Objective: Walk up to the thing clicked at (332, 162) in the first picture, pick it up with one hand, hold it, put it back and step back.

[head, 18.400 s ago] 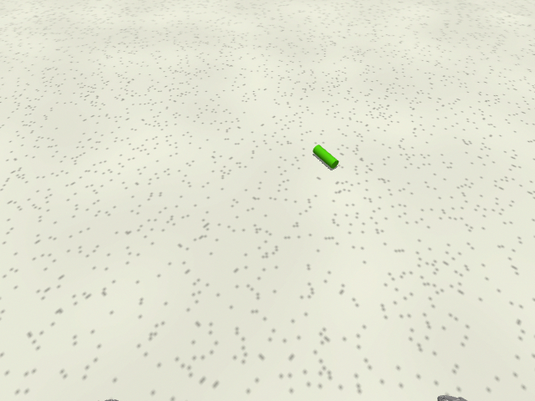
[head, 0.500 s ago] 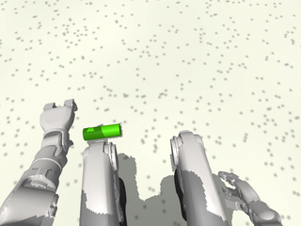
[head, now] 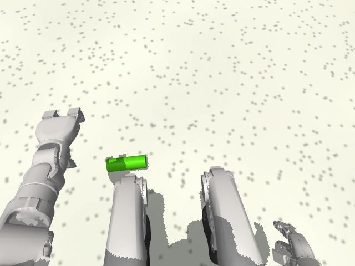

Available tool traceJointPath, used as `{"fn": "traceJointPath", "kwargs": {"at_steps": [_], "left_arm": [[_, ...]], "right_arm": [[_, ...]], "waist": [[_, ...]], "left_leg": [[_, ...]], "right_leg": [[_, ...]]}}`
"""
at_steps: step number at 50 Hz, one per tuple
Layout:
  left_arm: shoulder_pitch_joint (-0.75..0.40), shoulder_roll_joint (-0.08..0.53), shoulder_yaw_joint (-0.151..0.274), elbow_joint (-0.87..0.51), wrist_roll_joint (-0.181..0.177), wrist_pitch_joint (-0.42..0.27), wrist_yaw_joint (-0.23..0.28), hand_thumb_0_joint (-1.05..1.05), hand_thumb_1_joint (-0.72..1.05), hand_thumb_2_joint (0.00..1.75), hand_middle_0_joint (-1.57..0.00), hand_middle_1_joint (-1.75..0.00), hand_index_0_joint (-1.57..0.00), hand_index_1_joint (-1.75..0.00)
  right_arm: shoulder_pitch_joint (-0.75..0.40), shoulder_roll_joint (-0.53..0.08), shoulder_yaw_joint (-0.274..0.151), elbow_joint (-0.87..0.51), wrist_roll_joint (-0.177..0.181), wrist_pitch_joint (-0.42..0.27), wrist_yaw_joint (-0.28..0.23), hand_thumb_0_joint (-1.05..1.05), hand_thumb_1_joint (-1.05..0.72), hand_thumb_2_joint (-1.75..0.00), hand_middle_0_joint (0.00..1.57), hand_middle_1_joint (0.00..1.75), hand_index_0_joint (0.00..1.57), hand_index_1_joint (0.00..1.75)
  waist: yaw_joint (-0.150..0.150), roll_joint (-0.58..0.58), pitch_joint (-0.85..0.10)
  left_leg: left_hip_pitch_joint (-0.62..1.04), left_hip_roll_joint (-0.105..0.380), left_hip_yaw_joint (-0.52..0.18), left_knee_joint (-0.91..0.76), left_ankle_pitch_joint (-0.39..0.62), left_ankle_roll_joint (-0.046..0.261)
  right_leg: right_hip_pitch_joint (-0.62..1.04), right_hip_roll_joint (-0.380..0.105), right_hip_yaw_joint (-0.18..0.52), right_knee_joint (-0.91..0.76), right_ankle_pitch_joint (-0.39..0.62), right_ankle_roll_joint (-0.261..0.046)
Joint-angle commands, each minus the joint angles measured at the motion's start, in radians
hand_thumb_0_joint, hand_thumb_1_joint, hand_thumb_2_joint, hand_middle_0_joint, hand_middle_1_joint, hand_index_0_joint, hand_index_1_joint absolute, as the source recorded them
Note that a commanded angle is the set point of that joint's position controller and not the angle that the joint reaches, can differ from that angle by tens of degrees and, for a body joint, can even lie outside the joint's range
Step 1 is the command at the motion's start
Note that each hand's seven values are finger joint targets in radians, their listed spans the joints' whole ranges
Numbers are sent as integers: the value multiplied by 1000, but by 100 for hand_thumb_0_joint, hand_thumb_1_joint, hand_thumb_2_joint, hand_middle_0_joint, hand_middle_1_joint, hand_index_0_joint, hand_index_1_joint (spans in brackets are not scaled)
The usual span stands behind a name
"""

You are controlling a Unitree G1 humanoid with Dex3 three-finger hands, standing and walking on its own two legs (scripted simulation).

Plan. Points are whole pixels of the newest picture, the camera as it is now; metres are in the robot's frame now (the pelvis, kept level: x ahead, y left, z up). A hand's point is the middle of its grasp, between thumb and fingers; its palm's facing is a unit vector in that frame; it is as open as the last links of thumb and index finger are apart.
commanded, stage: go down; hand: left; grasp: from above
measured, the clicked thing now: (127, 163) +0.42 +0.19 -0.43
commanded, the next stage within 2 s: none
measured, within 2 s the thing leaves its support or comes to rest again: neither
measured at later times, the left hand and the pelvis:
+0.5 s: hand (53, 134) +0.40 +0.27 -0.02, palm faces -0.42 -0.02 -0.91, open 13.5 cm; pelvis +0.02 +0.01 +0.08, yaw +1 degrees
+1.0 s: hand (45, 129) +0.40 +0.27 +0.01, palm faces -0.42 -0.02 -0.91, open 13.6 cm; pelvis +0.04 +0.01 +0.12, yaw +1 degrees
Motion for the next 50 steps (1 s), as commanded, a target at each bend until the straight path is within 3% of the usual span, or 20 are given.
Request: {"fn": "traceJointPath", "kwargs": {"at_steps": [1, 3, 6, 9, 12, 13, 16, 21, 25, 28, 31, 34, 37, 40, 45, 46, 50], "left_arm": [[-166, 134, 8, -180, -60, -35, -57, 0, -39, 87, -14, -101, -16, -99], [-199, 191, 57, -258, -45, -72, -46, 0, -39, 86, -13, -104, -16, -101], [-204, 248, 131, -322, 15, -123, 18, 0, -39, 87, -14, -101, -16, -99], [-217, 236, 143, -288, 85, -140, 91, 0, -42, 90, -12, -100, -13, -99], [-259, 201, 127, -259, 120, -121, 137, 0, -47, 94, -7, -105, -9, -103], [-242, 205, 135, -223, 121, -108, 141, 0, -48, 96, -7, -104, -8, -103], [-241, 166, 94, -162, 103, -70, 130, 0, -47, 96, -8, -103, -9, -102], [-211, 124, 59, -107, 45, -26, 85, 0, -41, 90, -15, -95, -16, -94], [-162, 116, 50, -89, 42, -33, 56, 0, -41, 89, -16, -93, -17, -93], [-193, 152, 80, -103, 59, -67, 63, 0, -43, 90, -14, -97, -15, -96], [-194, 205, 130, -171, 87, -111, 86, 0, -43, 89, -12, -101, -14, -99], [-199, 204, 145, -182, 113, -136, 118, 0, -44, 90, -11, -101, -13, -100], [-207, 187, 143, -175, 126, -129, 148, 0, -46, 92, -8, -104, -10, -102], [-177, 154, 127, -119, 110, -101, 160, 0, -47, 93, -8, -104, -10, -102], [-174, 121, 92, -95, 88, -69, 141, 0, -44, 91, -13, -98, -13, -97], [-176, 136, 103, -109, 83, -69, 138, 0, -43, 90, -14, -96, -14, -96], [-147, 132, 94, -76, 86, -74, 126, 0, -45, 91, -14, -96, -14, -96]], "right_arm": [[84, -184, -53, -98, 23, -50, -23, 0, -91, -90, 20, 30, 20, 30], [79, -182, -49, -106, 25, -58, -27, 0, -91, -90, 20, 30, 20, 30], [73, -175, -48, -95, 24, -58, -28, 0, -91, -90, 20, 30, 20, 30], [77, -175, -50, -72, 22, -55, -24, 0, -91, -90, 20, 30, 20, 30], [99, -168, -56, -52, 17, -49, -25, 0, -91, -90, 20, 30, 20, 30], [105, -170, -58, -45, 15, -50, -26, 0, -91, -90, 20, 30, 20, 30], [108, -171, -64, -38, 12, -51, -31, 0, -91, -90, 20, 30, 20, 30], [92, -172, -71, -44, 18, -51, -39, 0, -90, -90, 20, 30, 20, 30], [89, -161, -65, -51, 25, -48, -42, 0, -91, -90, 20, 30, 20, 30], [89, -155, -59, -50, 24, -53, -43, 0, -92, -90, 20, 30, 20, 30], [86, -150, -62, -51, 22, -54, -42, 0, -91, -90, 20, 30, 20, 30], [93, -151, -67, -45, 16, -54, -40, 0, -91, -90, 20, 30, 20, 30], [110, -148, -72, -31, 10, -54, -40, 0, -91, -90, 20, 30, 20, 30], [123, -144, -73, -22, 7, -57, -40, 0, -91, -90, 20, 30, 20, 30], [126, -150, -81, -21, 10, -57, -43, 0, -91, -90, 20, 30, 20, 30], [124, -152, -81, -18, 11, -57, -44, 0, -91, -90, 20, 30, 20, 30], [121, -145, -71, -26, 15, -53, -47, 0, -91, -91, 20, 30, 20, 30]], "waist": [[-42, -73, -413], [-17, -6, -458], [19, 94, -536], [-1, 144, -523], [-24, 123, -519], [-18, 114, -506], [-32, 86, -516], [-25, 48, -472], [-26, -2, -442], [-26, 2, -419], [3, 47, -495], [1, 88, -515], [-12, 69, -524], [-19, 32, -485], [-28, 30, -465], [-17, 38, -467], [-21, 9, -427]], "left_leg": [[312, -27, 65, -324, 14, 69], [386, -25, 55, -358, 37, 61], [500, -24, 50, -391, 92, 46], [570, -19, 42, -423, 124, 33], [579, -27, 57, -445, 91, 39], [590, -27, 59, -456, 96, 40], [621, -28, 59, -477, 108, 42], [646, -25, 39, -547, 77, 40], [622, -25, 53, -540, 116, 48], [606, -28, 66, -541, 130, 54], [659, -29, 76, -543, 194, 51], [713, -25, 71, -559, 227, 43], [724, -24, 77, -562, 234, 49], [721, -24, 80, -579, 206, 54], [760, -17, 60, -628, 184, 46], [764, -16, 59, -635, 182, 44], [742, -18, 67, -632, 200, 51]], "right_leg": [[402, 36, -83, -338, 19, -73], [400, 27, -87, -331, 48, -79], [395, 19, -86, -317, 86, -87], [361, 17, -91, -317, 106, -92], [383, 16, -89, -372, 75, -91], [392, 14, -87, -392, 76, -89], [449, 19, -87, -433, 88, -86], [511, 22, -87, -486, 64, -85], [550, 26, -81, -506, 97, -85], [564, 23, -71, -521, 109, -83], [602, 20, -64, -512, 165, -85], [587, 18, -69, -507, 186, -86], [612, 19, -67, -536, 205, -81], [642, 19, -63, -582, 189, -75], [648, 23, -76, -602, 160, -80], [654, 23, -76, -603, 155, -80], [676, 23, -71, -616, 179, -79]]}}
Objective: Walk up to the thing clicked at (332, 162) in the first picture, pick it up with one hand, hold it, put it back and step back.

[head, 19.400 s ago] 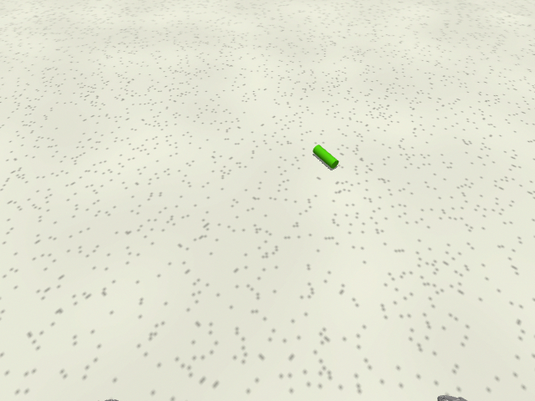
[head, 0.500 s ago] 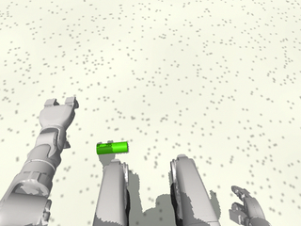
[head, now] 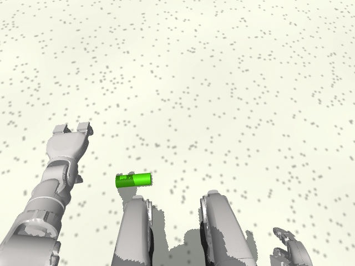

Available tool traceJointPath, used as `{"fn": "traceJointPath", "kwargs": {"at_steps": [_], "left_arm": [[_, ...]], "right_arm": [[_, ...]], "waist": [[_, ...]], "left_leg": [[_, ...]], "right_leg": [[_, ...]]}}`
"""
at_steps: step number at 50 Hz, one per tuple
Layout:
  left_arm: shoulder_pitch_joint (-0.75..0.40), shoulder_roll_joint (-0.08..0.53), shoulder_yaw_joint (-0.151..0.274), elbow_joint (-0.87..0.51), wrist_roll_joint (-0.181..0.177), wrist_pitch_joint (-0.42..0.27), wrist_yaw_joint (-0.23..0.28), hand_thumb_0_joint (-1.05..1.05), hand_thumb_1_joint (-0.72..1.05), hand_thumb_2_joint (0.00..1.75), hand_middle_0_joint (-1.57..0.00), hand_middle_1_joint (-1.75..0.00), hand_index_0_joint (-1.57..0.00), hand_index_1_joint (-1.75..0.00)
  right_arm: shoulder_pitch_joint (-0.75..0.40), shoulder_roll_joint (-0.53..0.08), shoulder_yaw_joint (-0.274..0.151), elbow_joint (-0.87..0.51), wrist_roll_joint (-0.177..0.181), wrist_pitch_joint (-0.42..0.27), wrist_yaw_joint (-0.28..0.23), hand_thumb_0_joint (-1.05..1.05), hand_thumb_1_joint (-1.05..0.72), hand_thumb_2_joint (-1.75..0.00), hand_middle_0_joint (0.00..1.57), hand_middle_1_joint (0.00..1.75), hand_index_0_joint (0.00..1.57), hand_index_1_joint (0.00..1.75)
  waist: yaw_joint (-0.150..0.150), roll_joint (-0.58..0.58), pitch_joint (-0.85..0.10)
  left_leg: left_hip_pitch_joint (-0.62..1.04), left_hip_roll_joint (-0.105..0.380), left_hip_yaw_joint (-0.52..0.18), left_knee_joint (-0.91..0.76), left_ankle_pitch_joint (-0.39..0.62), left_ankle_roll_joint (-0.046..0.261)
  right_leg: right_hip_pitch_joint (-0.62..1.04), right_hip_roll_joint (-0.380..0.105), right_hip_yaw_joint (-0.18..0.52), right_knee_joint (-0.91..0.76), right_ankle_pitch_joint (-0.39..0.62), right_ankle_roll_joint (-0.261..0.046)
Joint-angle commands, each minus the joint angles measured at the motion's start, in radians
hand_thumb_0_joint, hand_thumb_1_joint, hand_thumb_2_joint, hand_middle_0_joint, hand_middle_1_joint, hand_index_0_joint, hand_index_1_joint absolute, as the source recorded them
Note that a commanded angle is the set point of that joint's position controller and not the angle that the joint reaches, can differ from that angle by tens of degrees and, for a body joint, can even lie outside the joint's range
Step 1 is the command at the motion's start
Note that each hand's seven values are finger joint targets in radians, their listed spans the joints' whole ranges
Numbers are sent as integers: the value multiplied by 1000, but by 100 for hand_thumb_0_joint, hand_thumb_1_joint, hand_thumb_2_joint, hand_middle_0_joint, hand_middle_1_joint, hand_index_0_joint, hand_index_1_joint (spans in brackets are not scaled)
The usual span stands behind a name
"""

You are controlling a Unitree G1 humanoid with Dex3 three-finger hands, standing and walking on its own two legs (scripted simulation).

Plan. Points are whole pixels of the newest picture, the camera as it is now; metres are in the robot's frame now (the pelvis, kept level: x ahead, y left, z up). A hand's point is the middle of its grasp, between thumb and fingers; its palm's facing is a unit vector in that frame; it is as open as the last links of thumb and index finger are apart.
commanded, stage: go down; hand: left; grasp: from above
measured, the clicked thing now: (133, 180) +0.39 +0.17 -0.55
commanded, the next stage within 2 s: approach in 1.34 s
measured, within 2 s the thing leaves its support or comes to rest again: neither
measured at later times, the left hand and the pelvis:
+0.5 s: hand (75, 158) +0.36 +0.26 -0.10, palm faces -0.43 -0.02 -0.90, open 13.7 cm; pelvis +0.01 +0.00 +0.02, yaw +0 degrees
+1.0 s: hand (78, 159) +0.36 +0.24 -0.09, palm faces -0.42 -0.02 -0.91, open 13.5 cm; pelvis +0.01 +0.00 +0.03, yaw +0 degrees
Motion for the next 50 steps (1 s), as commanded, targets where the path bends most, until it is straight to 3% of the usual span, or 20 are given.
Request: {"fn": "traceJointPath", "kwargs": {"at_steps": [1, 6, 9, 14, 20, 29, 30, 31, 34, 35, 37, 46, 50], "left_arm": [[-221, 216, 70, -150, 0, -10, 24, 0, -44, 91, -13, -97, -14, -96], [-192, 207, 79, -138, 27, -31, 45, 0, -46, 92, -13, -97, -13, -97], [-230, 224, 89, -169, 42, -33, 57, 0, -47, 93, -13, -95, -13, -95], [-223, 195, 75, -186, 34, -22, 63, 0, -47, 93, -14, -94, -13, -95], [-208, 179, 66, -160, 17, -3, 62, 0, -46, 93, -16, -89, -15, -91], [-207, 175, 66, -147, 26, -14, 58, 0, -41, 89, -22, -84, -19, -86], [-221, 193, 73, -144, 29, -17, 59, 0, -42, 90, -21, -84, -19, -86], [-220, 169, 55, -126, 32, -16, 61, 0, -42, 90, -21, -85, -19, -87], [-210, 187, 68, -129, 35, -14, 68, 0, -42, 90, -21, -85, -18, -87], [-228, 170, 57, -129, 33, -14, 68, 0, -43, 92, -22, -81, -19, -84], [-248, 162, 46, -148, 35, -14, 68, 0, -43, 91, -23, -80, -20, -84], [-200, 171, 60, -149, 31, 12, 75, 0, -42, 91, -25, -76, -21, -81], [-172, 164, 63, -130, 31, 15, 65, 0, -41, 90, -27, -73, -22, -78]], "right_arm": [[103, -182, -56, -73, 6, -20, -15, 0, -91, -90, 20, 30, 20, 30], [98, -173, -49, -69, 3, -20, -16, 0, -91, -90, 20, 30, 20, 30], [104, -180, -55, -61, -2, -20, -14, 0, -91, -91, 20, 30, 20, 30], [118, -185, -64, -59, -8, -20, -10, 0, -91, -91, 20, 30, 20, 30], [126, -178, -62, -57, -7, -18, -12, 0, -91, -91, 20, 30, 20, 30], [111, -176, -52, -69, -7, -15, -13, 0, -91, -91, 20, 30, 20, 30], [109, -181, -55, -71, -7, -16, -14, 0, -91, -91, 20, 30, 20, 30], [111, -175, -50, -71, -9, -17, -14, 0, -91, -91, 20, 30, 20, 30], [115, -179, -53, -76, -7, -17, -15, 0, -91, -91, 20, 30, 20, 30], [115, -178, -50, -70, -11, -18, -14, 0, -91, -91, 20, 30, 20, 30], [113, -179, -52, -71, -11, -19, -15, 0, -91, -91, 20, 30, 20, 30], [115, -174, -49, -75, -6, -11, -22, 0, -92, -91, 20, 30, 20, 30], [115, -178, -49, -66, -9, -11, -22, 0, -92, -91, 20, 30, 20, 30]], "waist": [[-9, 28, -438], [-1, 56, -432], [-5, 99, -469], [-9, 92, -503], [-20, 34, -472], [-12, 54, -418], [-13, 67, -415], [-26, 58, -398], [-14, 27, -424], [-27, 42, -414], [-23, 72, -432], [-17, 30, -442], [-15, 50, -435]], "left_leg": [[350, -26, 40, -245, 171, 30], [370, -28, 44, -253, 211, 26], [422, -24, 39, -258, 263, 20], [489, -20, 31, -266, 310, 19], [452, -22, 40, -278, 278, 28], [447, -21, 37, -305, 245, 23], [458, -22, 37, -315, 221, 21], [447, -23, 40, -307, 214, 25], [447, -26, 43, -307, 208, 30], [444, -24, 42, -303, 216, 27], [474, -22, 34, -320, 211, 21], [473, -26, 44, -329, 219, 30], [496, -19, 38, -324, 280, 23]], "right_leg": [[271, 39, -68, -214, 146, -82], [270, 37, -64, -212, 175, -84], [262, 36, -65, -201, 211, -85], [272, 35, -69, -215, 238, -81], [341, 36, -63, -259, 245, -75], [313, 33, -62, -265, 201, -81], [310, 31, -61, -273, 180, -81], [305, 32, -60, -280, 181, -79], [339, 31, -57, -291, 184, -76], [323, 29, -56, -283, 189, -76], [304, 31, -62, -277, 173, -80], [377, 32, -52, -315, 204, -74], [353, 32, -58, -294, 240, -77]]}}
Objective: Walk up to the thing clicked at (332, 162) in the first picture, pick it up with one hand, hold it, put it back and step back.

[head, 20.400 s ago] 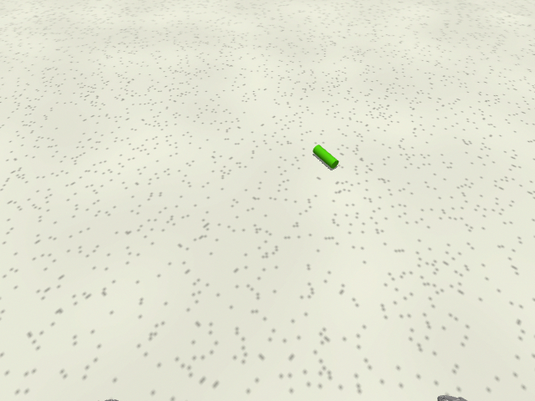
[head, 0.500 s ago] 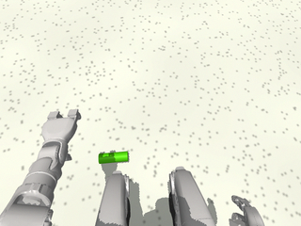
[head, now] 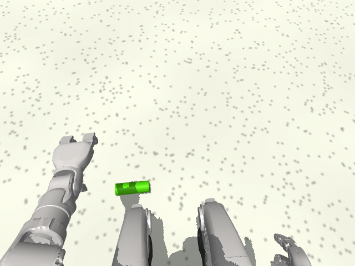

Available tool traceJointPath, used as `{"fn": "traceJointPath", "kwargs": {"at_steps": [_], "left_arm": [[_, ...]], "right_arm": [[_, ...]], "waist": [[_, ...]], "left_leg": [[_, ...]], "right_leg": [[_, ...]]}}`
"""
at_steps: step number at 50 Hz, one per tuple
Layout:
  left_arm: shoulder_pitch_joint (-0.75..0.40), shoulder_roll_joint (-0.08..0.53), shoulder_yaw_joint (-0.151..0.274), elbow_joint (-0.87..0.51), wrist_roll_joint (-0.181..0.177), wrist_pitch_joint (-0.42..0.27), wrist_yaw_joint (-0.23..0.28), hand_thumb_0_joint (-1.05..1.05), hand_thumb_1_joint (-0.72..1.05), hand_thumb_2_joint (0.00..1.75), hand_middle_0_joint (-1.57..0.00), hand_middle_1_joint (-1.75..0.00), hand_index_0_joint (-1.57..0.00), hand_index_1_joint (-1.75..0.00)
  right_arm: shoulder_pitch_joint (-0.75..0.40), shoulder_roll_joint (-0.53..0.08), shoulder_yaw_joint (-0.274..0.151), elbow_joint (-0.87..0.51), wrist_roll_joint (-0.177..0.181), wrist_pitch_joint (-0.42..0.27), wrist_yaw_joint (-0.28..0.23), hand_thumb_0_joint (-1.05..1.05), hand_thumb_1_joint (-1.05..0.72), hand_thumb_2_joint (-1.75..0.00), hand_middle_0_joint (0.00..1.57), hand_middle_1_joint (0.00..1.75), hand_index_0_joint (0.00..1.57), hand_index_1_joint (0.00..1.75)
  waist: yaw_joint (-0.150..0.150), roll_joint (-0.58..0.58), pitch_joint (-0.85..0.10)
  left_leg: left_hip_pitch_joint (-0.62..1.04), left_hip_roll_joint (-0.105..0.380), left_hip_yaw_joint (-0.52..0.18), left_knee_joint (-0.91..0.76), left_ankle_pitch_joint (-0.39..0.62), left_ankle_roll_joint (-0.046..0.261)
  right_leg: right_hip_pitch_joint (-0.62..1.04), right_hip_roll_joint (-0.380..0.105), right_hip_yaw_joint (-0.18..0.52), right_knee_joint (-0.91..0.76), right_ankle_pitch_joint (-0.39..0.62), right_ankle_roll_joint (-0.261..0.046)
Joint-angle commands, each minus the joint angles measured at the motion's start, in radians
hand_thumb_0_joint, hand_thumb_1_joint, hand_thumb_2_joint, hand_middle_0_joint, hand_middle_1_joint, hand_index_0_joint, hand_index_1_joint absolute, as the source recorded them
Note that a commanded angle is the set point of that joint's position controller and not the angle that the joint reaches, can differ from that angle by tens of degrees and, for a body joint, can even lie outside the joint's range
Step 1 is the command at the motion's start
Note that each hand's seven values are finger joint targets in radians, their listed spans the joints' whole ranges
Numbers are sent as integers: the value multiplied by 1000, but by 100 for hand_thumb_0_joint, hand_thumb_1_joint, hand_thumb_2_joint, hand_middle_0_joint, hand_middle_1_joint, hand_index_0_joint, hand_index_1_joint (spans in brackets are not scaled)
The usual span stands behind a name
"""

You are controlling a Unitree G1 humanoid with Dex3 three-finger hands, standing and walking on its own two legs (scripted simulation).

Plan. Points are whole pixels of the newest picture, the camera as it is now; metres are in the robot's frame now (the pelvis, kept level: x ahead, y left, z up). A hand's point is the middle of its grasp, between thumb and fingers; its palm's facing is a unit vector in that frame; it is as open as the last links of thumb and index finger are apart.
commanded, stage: go down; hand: left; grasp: from above
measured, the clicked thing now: (132, 187) +0.38 +0.17 -0.58
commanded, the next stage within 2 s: approach in 0.34 s
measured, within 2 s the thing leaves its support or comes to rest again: neither
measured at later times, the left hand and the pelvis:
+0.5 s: hand (83, 169) +0.35 +0.24 -0.12, palm faces -0.40 -0.01 -0.92, open 13.5 cm; pelvis +0.00 +0.00 +0.00, yaw +0 degrees
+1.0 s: hand (119, 187) +0.33 +0.18 -0.31, palm faces -0.42 +0.03 -0.91, open 13.2 cm; pelvis -0.03 +0.00 -0.13, yaw -1 degrees
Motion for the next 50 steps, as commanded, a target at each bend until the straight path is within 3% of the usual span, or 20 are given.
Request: {"fn": "traceJointPath", "kwargs": {"at_steps": [1, 6, 9, 14, 16, 17, 23, 26, 30, 33, 35, 39, 40, 43, 45, 47, 49, 50], "left_arm": [[-220, 202, 59, -152, 1, 1, 26, 0, -40, 89, -27, -74, -23, -79], [-214, 160, 33, -113, -4, -12, 26, 0, -41, 90, -27, -74, -22, -78], [-252, 176, 33, -127, 4, -23, 35, 0, -40, 89, -27, -74, -22, -79], [-266, 183, 39, -196, 13, -30, 53, 0, -41, 91, -27, -73, -22, -78], [-226, 200, 56, -217, 10, -22, 61, 0, -42, 91, -27, -74, -22, -79], [-237, 193, 53, -230, 8, -19, 63, 0, -42, 91, -28, -71, -22, -77], [-246, 208, 67, -219, 3, 24, 58, 0, -47, 97, -26, -71, -19, -78], [-207, 152, 26, -128, 1, 38, 42, 0, -45, 94, -27, -72, -21, -79], [-175, 54, -36, 11, -19, 24, 26, 0, -46, 95, -26, -71, -19, -78], [-208, 36, -54, 75, -12, -9, 35, 0, -43, 92, -27, -72, -21, -78], [-240, 42, -51, 83, 11, -39, 55, 0, -41, 90, -26, -74, -21, -79], [-353, 102, -6, 55, 92, -108, 127, 0, -43, 92, -26, -75, -21, -80], [-387, 103, -5, 25, 108, -125, 151, 0, -41, 90, -27, -75, -22, -80], [-354, 60, -4, 105, 147, -135, 225, 0, -37, 88, -32, -70, -26, -75], [-385, 44, -7, 116, 158, -117, 273, 0, -36, 86, -33, -70, -28, -75], [-451, 83, 27, 116, 166, -93, 315, 0, -34, 85, -34, -70, -29, -75], [-450, 72, 31, 145, 157, -63, 339, 0, -31, 83, -36, -68, -32, -73], [-458, 45, 15, 163, 146, -53, 346, 0, -28, 81, -39, -66, -34, -70]], "right_arm": [[92, -176, -58, -70, 3, -23, -12, 0, -91, -91, 20, 30, 20, 30], [83, -170, -53, -76, 3, -26, -9, 0, -91, -91, 20, 30, 20, 30], [73, -173, -56, -82, 3, -33, -10, 0, -91, -91, 20, 30, 20, 30], [81, -178, -60, -80, -4, -38, -7, 0, -91, -91, 20, 30, 20, 30], [80, -181, -64, -82, -4, -36, -10, 0, -91, -91, 20, 30, 20, 30], [80, -183, -67, -79, -5, -33, -12, 0, -91, -91, 20, 30, 20, 30], [82, -175, -59, -78, -1, -21, -18, 0, -88, -90, 20, 30, 20, 30], [83, -169, -57, -70, 0, -19, -15, 0, -89, -90, 20, 30, 20, 30], [75, -164, -47, -73, 0, -33, -8, 0, -88, -90, 20, 30, 20, 30], [45, -169, -45, -82, -4, -48, -1, 0, -88, -90, 20, 30, 20, 30], [34, -174, -50, -82, -9, -57, 6, 0, -88, -89, 20, 30, 20, 30], [31, -181, -56, -57, -30, -69, 25, 0, -88, -90, 20, 30, 20, 30], [27, -182, -61, -57, -34, -71, 33, 0, -88, -90, 20, 30, 20, 30], [39, -189, -68, -29, -56, -78, 56, 0, -88, -90, 20, 30, 20, 30], [38, -187, -73, -16, -69, -87, 68, 0, -89, -90, 20, 30, 20, 30], [40, -202, -79, -6, -81, -97, 77, 0, -88, -90, 20, 30, 20, 30], [29, -207, -83, -4, -90, -105, 85, 0, -88, -89, 20, 30, 20, 30], [12, -201, -81, -2, -91, -109, 89, 0, -88, -89, 21, 30, 20, 30]], "waist": [[2, 70, -436], [-12, 43, -359], [-11, 52, -367], [-7, 81, -483], [7, 81, -496], [-3, 83, -502], [0, 61, -485], [-9, 24, -416], [-36, -40, -291], [-37, -23, -243], [-32, -7, -268], [-38, 84, -458], [-35, 110, -522], [-42, 112, -593], [-46, 124, -596], [-48, 166, -618], [-49, 144, -647], [-65, 130, -634]], "left_leg": [[369, -25, 30, -214, 257, 24], [309, -26, 28, -216, 177, 27], [306, -28, 29, -209, 133, 28], [355, -30, 30, -183, 215, 25], [380, -31, 30, -195, 227, 24], [386, -28, 28, -196, 228, 21], [392, -29, 36, -220, 224, 29], [376, -23, 27, -225, 234, 29], [233, -26, 26, -179, 171, 35], [135, -34, 34, -124, 116, 36], [95, -41, 37, -74, 121, 36], [71, -42, 31, 63, 244, 31], [76, -42, 28, 91, 274, 28], [60, -41, 27, 161, 319, 25], [26, -43, 36, 173, 268, 19], [10, -39, 35, 188, 217, 8], [-14, -35, 30, 208, 146, 7], [-47, -37, 34, 227, 98, 11]], "right_leg": [[231, 32, -61, -185, 213, -76], [190, 31, -62, -188, 144, -78], [170, 31, -61, -184, 106, -77], [197, 26, -57, -154, 186, -75], [212, 27, -57, -159, 197, -75], [204, 27, -57, -160, 196, -76], [268, 28, -51, -203, 210, -69], [245, 31, -62, -211, 208, -70], [162, 29, -65, -179, 151, -74], [74, 25, -60, -124, 98, -79], [31, 24, -58, -76, 106, -81], [-77, 28, -65, 84, 218, -84], [-106, 29, -73, 129, 240, -87], [-190, 35, -90, 199, 273, -80], [-232, 35, -95, 222, 245, -78], [-274, 29, -101, 263, 208, -80], [-298, 24, -109, 293, 151, -82], [-318, 25, -110, 296, 110, -80]]}}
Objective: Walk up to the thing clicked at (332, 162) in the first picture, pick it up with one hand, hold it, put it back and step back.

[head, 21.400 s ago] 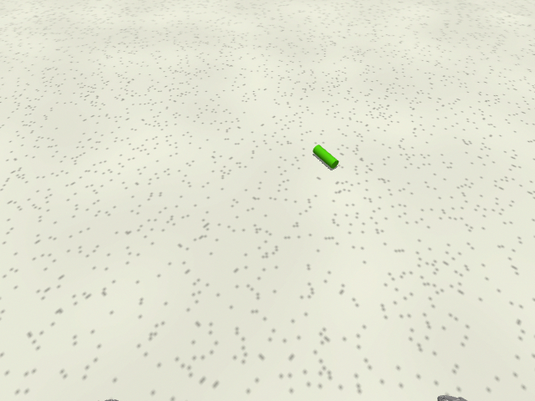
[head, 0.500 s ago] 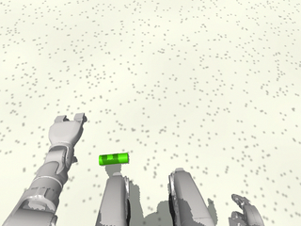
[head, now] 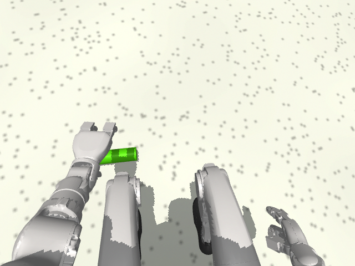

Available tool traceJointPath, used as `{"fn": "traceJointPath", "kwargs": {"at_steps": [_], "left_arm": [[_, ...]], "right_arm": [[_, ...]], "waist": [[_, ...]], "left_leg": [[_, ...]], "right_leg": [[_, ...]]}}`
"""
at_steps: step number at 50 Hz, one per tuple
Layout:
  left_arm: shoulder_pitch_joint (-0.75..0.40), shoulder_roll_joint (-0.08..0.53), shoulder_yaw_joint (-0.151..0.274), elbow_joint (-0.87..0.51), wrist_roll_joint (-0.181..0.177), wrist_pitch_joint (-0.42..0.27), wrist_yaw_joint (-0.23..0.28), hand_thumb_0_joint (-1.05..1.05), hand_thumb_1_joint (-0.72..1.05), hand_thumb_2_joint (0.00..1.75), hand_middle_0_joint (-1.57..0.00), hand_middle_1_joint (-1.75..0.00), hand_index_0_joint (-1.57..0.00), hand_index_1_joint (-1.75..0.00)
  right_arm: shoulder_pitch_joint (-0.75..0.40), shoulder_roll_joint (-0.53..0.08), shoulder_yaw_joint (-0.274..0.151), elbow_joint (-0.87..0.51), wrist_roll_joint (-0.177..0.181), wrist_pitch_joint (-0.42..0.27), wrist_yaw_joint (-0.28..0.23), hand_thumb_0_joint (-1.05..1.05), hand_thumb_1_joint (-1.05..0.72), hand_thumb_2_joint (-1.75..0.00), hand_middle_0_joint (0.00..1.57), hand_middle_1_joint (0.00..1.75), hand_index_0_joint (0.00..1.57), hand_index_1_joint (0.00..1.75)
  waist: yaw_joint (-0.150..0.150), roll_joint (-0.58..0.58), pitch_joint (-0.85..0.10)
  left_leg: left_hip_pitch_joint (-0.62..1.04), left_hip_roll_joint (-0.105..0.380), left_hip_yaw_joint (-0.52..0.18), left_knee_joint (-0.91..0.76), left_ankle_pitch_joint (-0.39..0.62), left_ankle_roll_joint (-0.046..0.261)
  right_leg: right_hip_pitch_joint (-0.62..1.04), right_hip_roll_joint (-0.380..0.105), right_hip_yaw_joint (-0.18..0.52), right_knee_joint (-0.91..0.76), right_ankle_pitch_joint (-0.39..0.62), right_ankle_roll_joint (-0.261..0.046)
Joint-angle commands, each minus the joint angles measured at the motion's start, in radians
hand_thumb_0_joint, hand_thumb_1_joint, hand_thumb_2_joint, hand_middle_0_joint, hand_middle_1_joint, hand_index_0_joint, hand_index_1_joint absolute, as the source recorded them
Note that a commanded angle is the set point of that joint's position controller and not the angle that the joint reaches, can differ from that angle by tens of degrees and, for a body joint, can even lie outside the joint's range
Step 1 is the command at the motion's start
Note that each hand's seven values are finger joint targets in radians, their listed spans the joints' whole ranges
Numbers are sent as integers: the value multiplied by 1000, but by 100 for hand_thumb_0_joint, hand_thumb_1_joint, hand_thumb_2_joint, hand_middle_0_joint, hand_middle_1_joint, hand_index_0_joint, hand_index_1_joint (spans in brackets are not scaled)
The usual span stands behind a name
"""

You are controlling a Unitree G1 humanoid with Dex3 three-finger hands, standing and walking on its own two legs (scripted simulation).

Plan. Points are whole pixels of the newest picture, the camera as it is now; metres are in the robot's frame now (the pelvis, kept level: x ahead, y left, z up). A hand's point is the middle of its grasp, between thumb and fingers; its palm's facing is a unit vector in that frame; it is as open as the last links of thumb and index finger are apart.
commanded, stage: approach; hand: left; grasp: from above
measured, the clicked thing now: (116, 155) +0.41 +0.18 -0.44
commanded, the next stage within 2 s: rest palm in 0.50 s
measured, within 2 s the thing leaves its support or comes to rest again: neither
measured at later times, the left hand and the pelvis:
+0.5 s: hand (119, 150) +0.41 +0.15 -0.32, palm faces -0.48 +0.01 -0.88, open 12.7 cm; pelvis -0.01 -0.01 -0.12, yaw -1 degrees
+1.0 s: hand (114, 150) +0.42 +0.17 -0.36, palm faces -0.49 -0.06 -0.87, open 13.0 cm; pelvis +0.00 -0.01 -0.15, yaw -4 degrees
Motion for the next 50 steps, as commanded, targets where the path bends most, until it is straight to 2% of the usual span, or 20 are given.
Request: {"fn": "traceJointPath", "kwargs": {"at_steps": [1, 5, 7, 13, 16, 18, 20, 21, 23, 26, 28, 31, 35, 36, 39, 42, 43, 46, 49, 50], "left_arm": [[-313, 123, 33, -103, -24, 49, 95, 0, -25, 80, -40, -65, -36, -69], [-320, 125, 41, -11, -58, 84, 94, 0, -23, 78, -43, -60, -39, -65], [-325, 29, -14, 69, -107, 85, 72, 0, -28, 82, -37, -68, -33, -72], [-458, -53, -87, 157, -192, 23, 1, 0, -30, 83, -33, -75, -30, -78], [-577, -29, -121, 166, -161, -39, -12, 0, -29, 81, -34, -77, -32, -79], [-558, 23, -103, 249, -112, -69, 5, 0, -31, 82, -30, -82, -30, -82], [-557, 102, -54, 315, -51, -92, 44, 0, -33, 84, -26, -86, -26, -86], [-600, 101, -48, 309, -28, -102, 67, 0, -33, 84, -26, -85, -26, -86], [-578, 189, 21, 378, 33, -98, 127, 0, -34, 84, -26, -84, -25, -84], [-596, 218, 76, 425, 78, -69, 214, 0, -31, 84, -27, -82, -26, -82], [-604, 221, 94, 472, 64, -33, 243, 0, -29, 82, -27, -82, -27, -82], [-613, 292, 158, 444, 24, 12, 253, 0, -31, 82, -28, -75, -27, -75], [-564, 186, 115, 402, -68, 16, 190, 0, -31, 81, -28, -73, -26, -74], [-572, 150, 97, 424, -87, 10, 165, 0, -30, 80, -27, -74, -26, -75], [-581, 140, 77, 362, -138, -38, 107, 0, -34, 83, -26, -77, -24, -78], [-558, 132, 45, 383, -132, -88, 79, 0, -34, 84, -27, -77, -25, -79], [-552, 153, 45, 386, -123, -106, 87, 0, -34, 82, -26, -79, -25, -81], [-504, 178, 57, 414, -64, -150, 129, 0, -33, 81, -25, -82, -25, -82], [-474, 215, 99, 506, 1, -164, 195, 0, -32, 81, -26, -80, -25, -81], [-536, 210, 80, 453, 19, -174, 217, 0, -33, 82, -25, -80, -24, -81]], "right_arm": [[134, -183, -55, -25, -14, -33, 13, 0, -88, -89, 21, 30, 20, 30], [126, -172, -45, -16, -29, -44, 24, 0, -88, -89, 20, 30, 20, 30], [121, -167, -40, -1, -29, -51, 31, 0, -88, -89, 20, 30, 20, 30], [169, -164, -21, 50, -37, -80, 43, 0, -89, -89, 20, 30, 20, 30], [170, -174, 5, 53, -49, -99, 52, 0, -91, -90, 20, 30, 20, 30], [173, -188, 21, 61, -60, -108, 63, 0, -91, -90, 20, 30, 20, 30], [175, -196, 29, 67, -70, -109, 76, 0, -91, -90, 20, 30, 20, 30], [179, -185, 42, 65, -83, -114, 88, 0, -91, -90, 20, 30, 20, 30], [186, -223, 33, 69, -100, -111, 102, 0, -91, -90, 20, 30, 20, 30], [166, -228, 35, 70, -150, -121, 139, 0, -90, -90, 20, 30, 20, 30], [159, -237, 36, 63, -178, -133, 165, 0, -90, -90, 20, 30, 20, 30], [178, -259, 28, 71, -183, -137, 195, 0, -90, -90, 20, 30, 20, 30], [202, -252, 24, 100, -182, -140, 227, 0, -90, -90, 20, 30, 20, 30], [216, -246, 27, 107, -185, -147, 237, 0, -90, -90, 20, 30, 20, 30], [253, -237, 36, 132, -178, -156, 248, 0, -91, -90, 20, 30, 20, 30], [266, -254, 48, 134, -173, -172, 258, 0, -91, -90, 20, 30, 20, 30], [260, -269, 49, 137, -167, -174, 258, 0, -91, -90, 20, 30, 20, 30], [245, -265, 64, 122, -162, -168, 263, 0, -91, -90, 20, 30, 20, 30], [214, -282, 65, 112, -169, -167, 268, 0, -90, -90, 20, 30, 20, 30], [201, -261, 76, 110, -173, -169, 272, 0, -90, -90, 20, 30, 20, 30]], "waist": [[-26, 142, -653], [-36, 83, -637], [-63, 47, -582], [-142, -61, -507], [-149, -29, -493], [-136, 12, -474], [-121, 87, -479], [-134, 112, -480], [-119, 184, -488], [-125, 256, -490], [-150, 249, -475], [-140, 251, -519], [-164, 238, -601], [-195, 206, -576], [-195, 146, -579], [-205, 102, -535], [-190, 121, -529], [-166, 141, -516], [-173, 150, -434], [-182, 167, -421]], "left_leg": [[455, -15, 66, -205, 117, 30], [330, -21, 75, -128, 25, 45], [250, -25, 74, -101, -40, 51], [73, -36, 72, 34, -30, 62], [50, -42, 76, 93, -9, 57], [36, -49, 86, 120, 3, 52], [61, -53, 89, 127, -4, 44], [79, -53, 90, 138, 9, 40], [120, -52, 91, 140, 35, 32], [141, -49, 93, 145, 63, 21], [111, -50, 97, 162, 71, 26], [98, -44, 97, 192, 114, 35], [119, -30, 79, 232, 192, 32], [89, -29, 79, 254, 202, 37], [30, -29, 77, 280, 226, 43], [21, -31, 72, 297, 212, 41], [21, -32, 63, 289, 187, 40], [28, -39, 62, 281, 174, 38], [14, -45, 56, 276, 105, 38], [11, -42, 51, 273, 91, 36]], "right_leg": [[215, 24, -114, -158, 142, -87], [191, 19, -101, -135, 37, -81], [156, 26, -101, -132, -36, -79], [129, 42, -108, -71, -36, -70], [81, 46, -114, -13, -9, -74], [60, 49, -117, 29, 8, -77], [17, 51, -125, 73, 7, -86], [2, 50, -134, 88, 31, -88], [-35, 49, -146, 124, 65, -94], [-53, 49, -160, 160, 99, -96], [-33, 51, -163, 158, 121, -89], [1, 40, -158, 175, 174, -77], [66, 50, -179, 219, 266, -63], [65, 47, -184, 224, 281, -58], [122, 54, -188, 211, 314, -48], [116, 60, -200, 212, 290, -51], [93, 65, -208, 218, 258, -59], [83, 74, -216, 235, 245, -69], [-7, 76, -223, 242, 172, -81], [-29, 79, -228, 245, 158, -83]]}}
